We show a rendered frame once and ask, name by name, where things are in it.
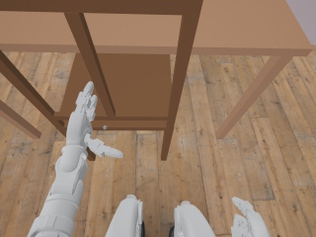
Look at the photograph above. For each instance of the robot left hand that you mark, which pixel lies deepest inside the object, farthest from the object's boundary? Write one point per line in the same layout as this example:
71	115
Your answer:
80	123

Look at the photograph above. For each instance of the table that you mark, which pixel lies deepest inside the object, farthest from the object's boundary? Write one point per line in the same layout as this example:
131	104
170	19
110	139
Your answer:
225	27

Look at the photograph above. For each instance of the robot right hand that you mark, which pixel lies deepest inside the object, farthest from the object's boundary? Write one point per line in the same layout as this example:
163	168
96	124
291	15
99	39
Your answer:
251	226

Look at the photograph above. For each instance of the robot right shin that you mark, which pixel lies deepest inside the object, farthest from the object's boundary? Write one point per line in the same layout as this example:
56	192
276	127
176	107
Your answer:
176	233

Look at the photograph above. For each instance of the robot left forearm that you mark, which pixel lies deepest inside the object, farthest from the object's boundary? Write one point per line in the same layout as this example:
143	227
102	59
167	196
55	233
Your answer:
57	216

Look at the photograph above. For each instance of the chair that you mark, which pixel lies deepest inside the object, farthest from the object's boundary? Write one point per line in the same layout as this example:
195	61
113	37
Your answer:
135	91

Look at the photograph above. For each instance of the robot left thigh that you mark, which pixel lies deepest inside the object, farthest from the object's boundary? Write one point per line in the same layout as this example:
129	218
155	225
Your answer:
128	215

